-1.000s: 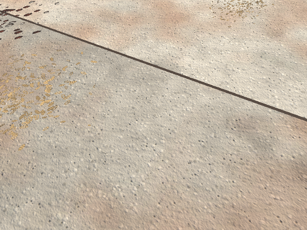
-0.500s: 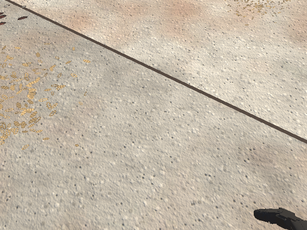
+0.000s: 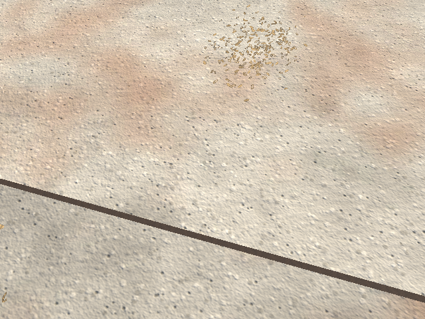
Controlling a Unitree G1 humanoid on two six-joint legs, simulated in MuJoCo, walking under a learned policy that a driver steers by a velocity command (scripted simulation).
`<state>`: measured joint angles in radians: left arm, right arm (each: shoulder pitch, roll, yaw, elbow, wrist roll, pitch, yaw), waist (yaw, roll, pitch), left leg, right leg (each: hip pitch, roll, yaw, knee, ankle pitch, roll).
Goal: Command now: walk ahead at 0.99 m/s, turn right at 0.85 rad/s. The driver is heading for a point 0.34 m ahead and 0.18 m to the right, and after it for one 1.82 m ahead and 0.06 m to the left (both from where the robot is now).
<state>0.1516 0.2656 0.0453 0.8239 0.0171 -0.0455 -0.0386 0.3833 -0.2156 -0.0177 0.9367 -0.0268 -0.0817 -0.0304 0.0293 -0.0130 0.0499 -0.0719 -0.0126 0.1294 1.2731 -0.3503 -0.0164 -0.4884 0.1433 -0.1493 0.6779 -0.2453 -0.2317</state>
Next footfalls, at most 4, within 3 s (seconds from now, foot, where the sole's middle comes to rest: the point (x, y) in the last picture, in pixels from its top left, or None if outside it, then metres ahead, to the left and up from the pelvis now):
0.36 left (185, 282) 0.58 0.12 -0.74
0.72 right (273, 284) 0.58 -0.15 -0.74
1.10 left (185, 274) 0.60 0.13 -0.74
1.58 right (251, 259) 0.66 -0.08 -0.74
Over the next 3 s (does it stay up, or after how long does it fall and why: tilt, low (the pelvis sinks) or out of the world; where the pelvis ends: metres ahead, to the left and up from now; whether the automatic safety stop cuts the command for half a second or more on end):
stays up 1.19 0.23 0.03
